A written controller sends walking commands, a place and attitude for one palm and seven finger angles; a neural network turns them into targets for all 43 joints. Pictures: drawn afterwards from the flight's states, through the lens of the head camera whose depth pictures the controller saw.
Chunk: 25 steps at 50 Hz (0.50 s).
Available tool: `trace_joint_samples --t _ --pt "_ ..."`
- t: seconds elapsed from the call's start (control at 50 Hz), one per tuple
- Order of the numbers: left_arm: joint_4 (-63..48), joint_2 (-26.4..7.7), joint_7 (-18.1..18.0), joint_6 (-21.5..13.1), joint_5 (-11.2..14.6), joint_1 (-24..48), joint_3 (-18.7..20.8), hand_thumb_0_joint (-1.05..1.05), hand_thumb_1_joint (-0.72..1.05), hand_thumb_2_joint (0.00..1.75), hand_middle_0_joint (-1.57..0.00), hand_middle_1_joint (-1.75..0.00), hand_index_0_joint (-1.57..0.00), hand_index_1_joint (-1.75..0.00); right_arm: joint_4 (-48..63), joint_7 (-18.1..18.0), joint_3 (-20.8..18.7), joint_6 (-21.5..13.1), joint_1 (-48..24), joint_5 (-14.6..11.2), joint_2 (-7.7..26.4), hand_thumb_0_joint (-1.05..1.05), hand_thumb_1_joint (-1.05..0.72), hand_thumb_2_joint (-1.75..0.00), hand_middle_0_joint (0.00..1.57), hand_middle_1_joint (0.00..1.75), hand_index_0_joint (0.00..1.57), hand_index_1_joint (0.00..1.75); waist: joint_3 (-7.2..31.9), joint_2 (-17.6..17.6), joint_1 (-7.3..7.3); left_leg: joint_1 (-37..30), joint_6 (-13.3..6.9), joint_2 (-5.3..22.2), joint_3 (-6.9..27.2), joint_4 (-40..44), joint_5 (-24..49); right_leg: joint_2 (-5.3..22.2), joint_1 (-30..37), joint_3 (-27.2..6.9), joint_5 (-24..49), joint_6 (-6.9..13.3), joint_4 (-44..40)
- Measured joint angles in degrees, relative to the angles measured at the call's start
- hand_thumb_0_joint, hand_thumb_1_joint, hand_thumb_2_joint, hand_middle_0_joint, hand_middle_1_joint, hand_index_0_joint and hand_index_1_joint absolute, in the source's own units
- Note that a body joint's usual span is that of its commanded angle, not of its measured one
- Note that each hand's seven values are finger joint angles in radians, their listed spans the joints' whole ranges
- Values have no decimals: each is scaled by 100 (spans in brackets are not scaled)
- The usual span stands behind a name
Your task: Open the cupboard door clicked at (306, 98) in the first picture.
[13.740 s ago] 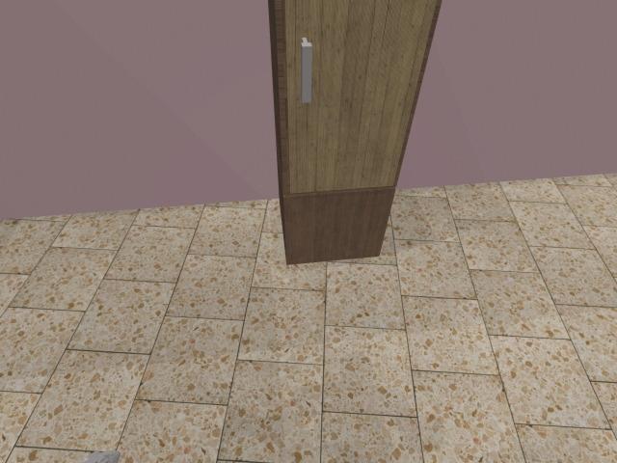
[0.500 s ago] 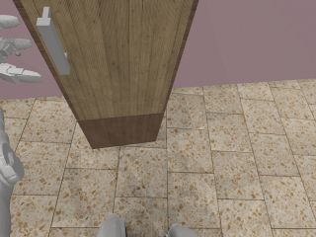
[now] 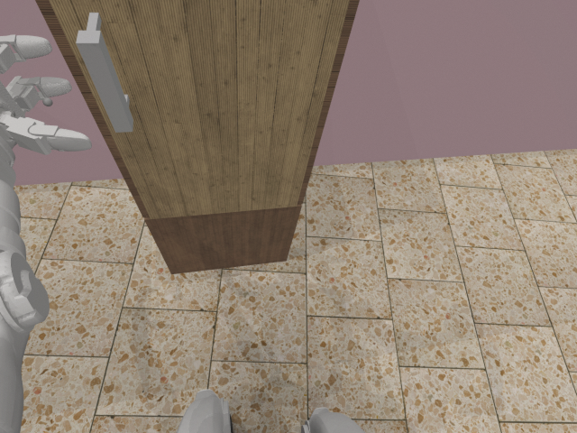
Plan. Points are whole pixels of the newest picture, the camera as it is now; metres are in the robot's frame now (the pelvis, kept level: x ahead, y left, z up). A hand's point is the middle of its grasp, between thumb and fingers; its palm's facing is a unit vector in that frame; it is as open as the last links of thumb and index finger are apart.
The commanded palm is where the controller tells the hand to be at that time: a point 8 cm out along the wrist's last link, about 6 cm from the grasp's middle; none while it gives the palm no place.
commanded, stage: slide the fingers in behind the handle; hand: left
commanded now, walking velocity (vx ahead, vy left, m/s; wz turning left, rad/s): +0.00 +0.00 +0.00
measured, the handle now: (110, 76) +0.56 +0.20 +0.12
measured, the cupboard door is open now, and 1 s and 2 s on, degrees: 0 0 0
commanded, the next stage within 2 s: move the hooked fingers beside the handle in 1.58 s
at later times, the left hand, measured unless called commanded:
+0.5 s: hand (70, 96) +0.52 +0.24 +0.13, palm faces +0.12 -0.99 +0.00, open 14.2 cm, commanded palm +0.50 +0.26 +0.12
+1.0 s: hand (81, 102) +0.51 +0.23 +0.12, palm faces +0.18 -0.98 -0.02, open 14.9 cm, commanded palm +0.51 +0.21 +0.12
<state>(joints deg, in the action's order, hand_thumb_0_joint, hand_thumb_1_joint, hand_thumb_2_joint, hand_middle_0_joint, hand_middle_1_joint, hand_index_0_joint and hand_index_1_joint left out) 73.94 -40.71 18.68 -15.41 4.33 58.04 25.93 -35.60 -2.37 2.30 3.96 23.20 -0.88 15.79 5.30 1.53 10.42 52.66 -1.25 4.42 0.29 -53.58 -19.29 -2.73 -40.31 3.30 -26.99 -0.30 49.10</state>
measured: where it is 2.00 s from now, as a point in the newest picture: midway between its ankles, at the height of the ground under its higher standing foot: outside the picture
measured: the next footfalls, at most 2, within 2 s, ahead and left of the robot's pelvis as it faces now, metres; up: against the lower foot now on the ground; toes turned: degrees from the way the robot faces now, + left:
none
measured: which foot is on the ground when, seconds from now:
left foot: down 0.00-1.00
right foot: down 0.00-1.00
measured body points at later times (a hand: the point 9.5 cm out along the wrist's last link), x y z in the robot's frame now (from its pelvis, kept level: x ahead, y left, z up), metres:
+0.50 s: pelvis +0.00 +0.00 +0.00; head +0.12 +0.02 +0.44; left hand +0.51 +0.29 +0.13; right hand -0.03 -0.27 -0.10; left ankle +0.06 +0.10 -0.68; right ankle -0.04 -0.13 -0.68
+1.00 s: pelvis +0.01 -0.01 +0.00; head +0.11 +0.02 +0.44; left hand +0.50 +0.28 +0.13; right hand +0.03 -0.27 -0.11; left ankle +0.06 +0.10 -0.68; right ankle -0.04 -0.13 -0.68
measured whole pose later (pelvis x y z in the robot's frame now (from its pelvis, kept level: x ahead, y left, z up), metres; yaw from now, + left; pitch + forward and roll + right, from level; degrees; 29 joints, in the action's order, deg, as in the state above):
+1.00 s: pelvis +0.01 -0.01 +0.00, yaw +3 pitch +18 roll -5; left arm 68.6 -29.3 5.8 -15.3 7.7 59.2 14.4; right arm -40.4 0.7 -0.1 0.5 22.6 0.5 14.7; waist 5.5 2.1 6.8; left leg 52.7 -0.5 2.6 3.0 -54.2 -19.7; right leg -1.7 -39.0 6.1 -28.7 0.4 49.7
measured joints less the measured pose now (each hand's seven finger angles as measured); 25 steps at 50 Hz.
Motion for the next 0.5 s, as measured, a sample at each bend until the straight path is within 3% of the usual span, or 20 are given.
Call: trace_joint_samples --t 0.24,0.5 --pt "-49 10 -72 104 1 248 -118 -1 -50 30 -30 -120 -30 -120 -192 -16 -60 -56 297 48 39 0 -91 -90 20 30 21 30 -40 19 91 193 27 29 38 -21 41 -36 -195 26 31 29 32" --pt "-326 358 -475 107 88 -24 -255 -1 -50 30 -28 -121 -27 -119 -295 122 -117 -91 326 88 -77 0 -91 -90 20 30 21 30 13 59 -32 11 40 6 39 63 8 -22 4 27 10 40 -81"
